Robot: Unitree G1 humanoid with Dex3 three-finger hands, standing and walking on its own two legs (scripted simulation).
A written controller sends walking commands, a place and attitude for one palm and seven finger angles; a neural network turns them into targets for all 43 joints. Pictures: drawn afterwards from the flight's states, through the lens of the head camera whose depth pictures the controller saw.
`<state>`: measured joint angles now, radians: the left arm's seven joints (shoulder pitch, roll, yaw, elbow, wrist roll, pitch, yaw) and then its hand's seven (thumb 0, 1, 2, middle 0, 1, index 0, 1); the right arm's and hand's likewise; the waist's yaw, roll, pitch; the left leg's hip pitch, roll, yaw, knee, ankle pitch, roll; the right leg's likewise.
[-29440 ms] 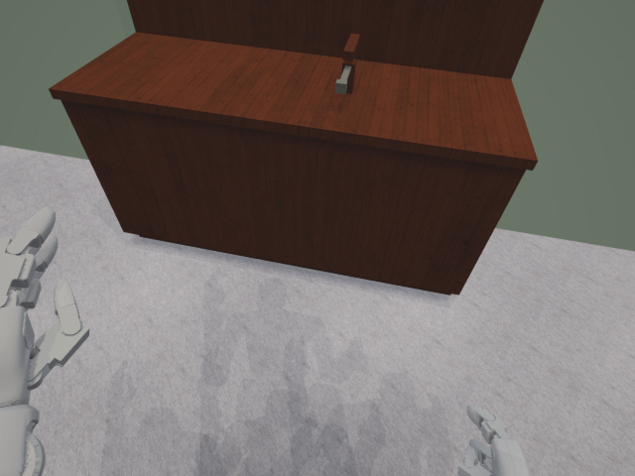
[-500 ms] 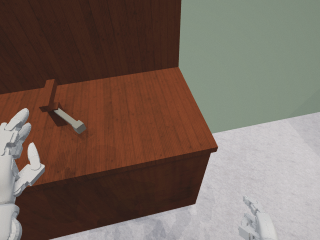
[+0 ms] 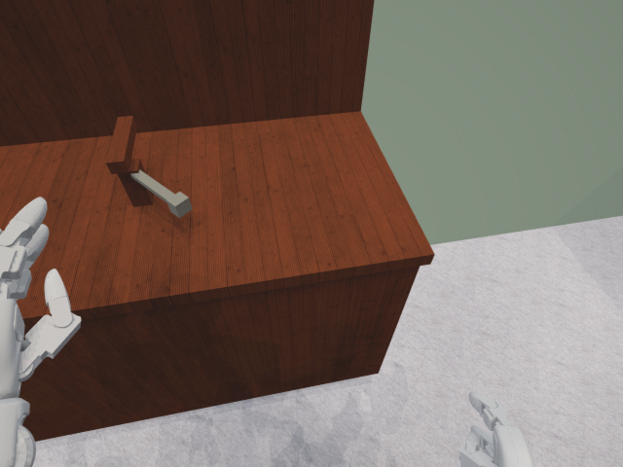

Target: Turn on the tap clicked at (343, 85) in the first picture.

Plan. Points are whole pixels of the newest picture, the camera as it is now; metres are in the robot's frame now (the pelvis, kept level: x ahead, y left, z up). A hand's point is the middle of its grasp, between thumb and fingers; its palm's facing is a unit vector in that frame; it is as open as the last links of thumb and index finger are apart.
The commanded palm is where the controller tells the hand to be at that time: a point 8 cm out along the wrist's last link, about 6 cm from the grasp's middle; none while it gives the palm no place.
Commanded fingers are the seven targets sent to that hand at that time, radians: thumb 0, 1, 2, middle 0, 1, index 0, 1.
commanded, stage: step back with the hand held close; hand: left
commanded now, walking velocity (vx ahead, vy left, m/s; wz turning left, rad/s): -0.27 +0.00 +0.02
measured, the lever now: (179, 204) +0.50 +0.27 +0.02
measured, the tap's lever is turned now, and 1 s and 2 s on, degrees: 40 40 40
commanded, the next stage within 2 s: stop stepping back and stand still in 1.06 s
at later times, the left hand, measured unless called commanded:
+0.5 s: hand (55, 363) +0.17 +0.24 +0.17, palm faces +0.43 -0.81 -0.39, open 7.4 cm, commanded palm +0.11 +0.28 +0.19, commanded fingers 0.00 0.90 0.90 -0.20 -0.30 -0.20 -0.30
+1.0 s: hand (104, 396) +0.14 +0.18 +0.17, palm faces +0.25 -0.86 -0.44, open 7.4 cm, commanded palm +0.07 +0.23 +0.19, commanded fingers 0.00 0.90 0.90 -0.20 -0.30 -0.20 -0.30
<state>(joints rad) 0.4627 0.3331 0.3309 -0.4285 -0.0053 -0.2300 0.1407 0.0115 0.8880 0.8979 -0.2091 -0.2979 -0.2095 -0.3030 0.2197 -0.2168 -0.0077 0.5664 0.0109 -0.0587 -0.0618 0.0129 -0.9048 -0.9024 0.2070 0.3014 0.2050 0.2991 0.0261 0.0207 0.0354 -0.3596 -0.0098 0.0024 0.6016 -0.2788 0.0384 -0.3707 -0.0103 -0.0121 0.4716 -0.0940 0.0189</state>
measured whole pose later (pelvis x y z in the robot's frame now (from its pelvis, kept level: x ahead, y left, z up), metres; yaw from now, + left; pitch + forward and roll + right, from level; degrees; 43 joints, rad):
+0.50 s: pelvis -0.04 -0.01 -0.01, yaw +2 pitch +0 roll +0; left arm 0.46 0.35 0.35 -0.53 -0.01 -0.26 0.16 0.01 0.89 0.90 -0.21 -0.30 -0.21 -0.30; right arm 0.19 -0.22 -0.03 0.59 0.00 -0.08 -0.04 0.01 -0.91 -0.90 0.21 0.30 0.20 0.30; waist 0.00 -0.02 0.07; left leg -0.47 0.00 0.03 0.66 -0.30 0.03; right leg -0.48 -0.01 0.03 0.54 -0.08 0.01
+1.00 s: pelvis -0.11 -0.03 +0.01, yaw -4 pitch +4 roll +1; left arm 0.41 0.42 0.35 -0.51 -0.04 -0.22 0.12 0.01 0.89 0.90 -0.21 -0.30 -0.21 -0.30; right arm 0.08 -0.18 -0.02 0.56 0.01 -0.07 -0.05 0.01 -0.90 -0.90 0.21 0.30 0.21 0.30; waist -0.01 -0.05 0.05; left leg -0.31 0.00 0.09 0.45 -0.21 0.02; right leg -0.36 0.06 0.09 0.67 -0.38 0.01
